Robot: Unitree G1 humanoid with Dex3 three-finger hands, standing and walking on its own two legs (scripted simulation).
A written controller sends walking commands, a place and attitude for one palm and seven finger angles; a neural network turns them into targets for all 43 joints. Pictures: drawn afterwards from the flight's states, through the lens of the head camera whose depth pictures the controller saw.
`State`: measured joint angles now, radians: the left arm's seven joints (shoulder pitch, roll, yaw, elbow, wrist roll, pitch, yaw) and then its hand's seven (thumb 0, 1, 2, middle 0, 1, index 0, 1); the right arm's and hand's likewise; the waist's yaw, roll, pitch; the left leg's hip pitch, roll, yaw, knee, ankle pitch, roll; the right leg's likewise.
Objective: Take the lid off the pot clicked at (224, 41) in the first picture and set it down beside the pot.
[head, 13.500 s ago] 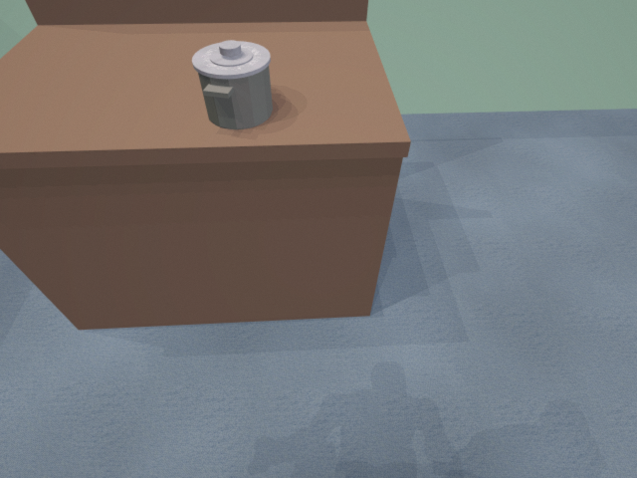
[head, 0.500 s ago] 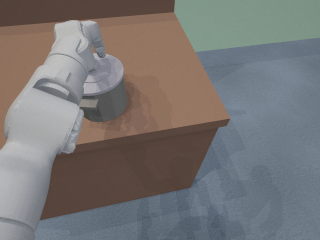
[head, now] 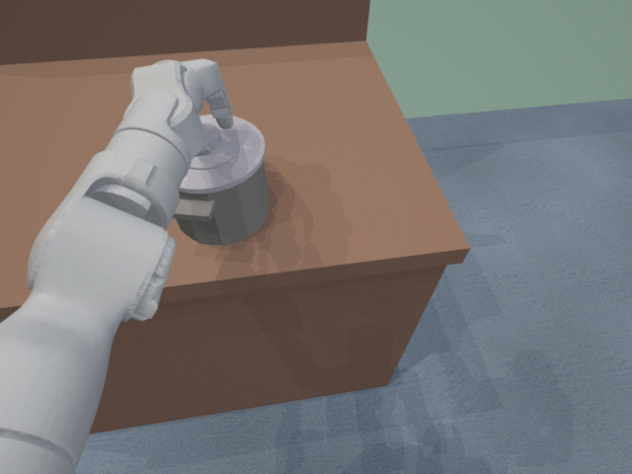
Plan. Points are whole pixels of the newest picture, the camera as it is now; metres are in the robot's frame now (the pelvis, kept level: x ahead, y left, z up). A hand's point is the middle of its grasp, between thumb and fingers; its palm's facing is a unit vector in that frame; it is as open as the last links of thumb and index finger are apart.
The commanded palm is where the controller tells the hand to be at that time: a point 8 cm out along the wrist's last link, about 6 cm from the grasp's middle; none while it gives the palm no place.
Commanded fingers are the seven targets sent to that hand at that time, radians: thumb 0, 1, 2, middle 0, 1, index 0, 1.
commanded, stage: lower the open fingers around the knob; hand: left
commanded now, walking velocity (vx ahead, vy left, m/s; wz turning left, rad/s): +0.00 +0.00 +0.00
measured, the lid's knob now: (204, 138) +0.52 +0.12 +0.15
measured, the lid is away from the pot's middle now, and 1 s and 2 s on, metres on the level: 0.00 0.00 0.00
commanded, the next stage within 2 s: close the fingers and squeeze the knob in 0.56 s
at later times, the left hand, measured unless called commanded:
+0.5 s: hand (192, 131) +0.50 +0.12 +0.18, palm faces -0.40 -0.10 -0.91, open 9.9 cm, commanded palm +0.50 +0.12 +0.21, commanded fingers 0.00 -0.33 1.55 -0.86 -0.08 -0.86 -0.08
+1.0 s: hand (195, 135) +0.50 +0.12 +0.17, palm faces -0.41 -0.10 -0.91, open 9.7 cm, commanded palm +0.50 +0.12 +0.21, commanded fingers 0.00 0.10 0.90 -0.51 -1.02 -0.51 -1.02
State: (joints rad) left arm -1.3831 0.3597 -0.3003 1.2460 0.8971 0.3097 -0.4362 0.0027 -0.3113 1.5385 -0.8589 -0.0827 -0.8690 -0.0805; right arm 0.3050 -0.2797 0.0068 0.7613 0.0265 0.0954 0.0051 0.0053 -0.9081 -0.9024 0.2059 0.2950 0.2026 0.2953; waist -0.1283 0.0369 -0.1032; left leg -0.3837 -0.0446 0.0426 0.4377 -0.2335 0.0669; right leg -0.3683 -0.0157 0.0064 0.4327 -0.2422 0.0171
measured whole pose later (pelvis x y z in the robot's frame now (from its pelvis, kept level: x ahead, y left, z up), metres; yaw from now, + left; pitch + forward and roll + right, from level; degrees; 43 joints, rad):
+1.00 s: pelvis +0.00 +0.01 +0.00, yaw +0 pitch +11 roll +0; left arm -1.40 0.37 -0.32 1.28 0.90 0.31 -0.42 0.00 0.00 0.96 -0.47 -0.85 -0.50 -0.86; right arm 0.35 -0.28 -0.01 0.78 0.02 0.08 0.01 0.01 -0.91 -0.90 0.21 0.29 0.20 0.30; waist -0.14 0.04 -0.10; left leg -0.42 -0.05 0.04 0.45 -0.23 0.07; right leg -0.40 -0.02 0.01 0.44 -0.24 0.02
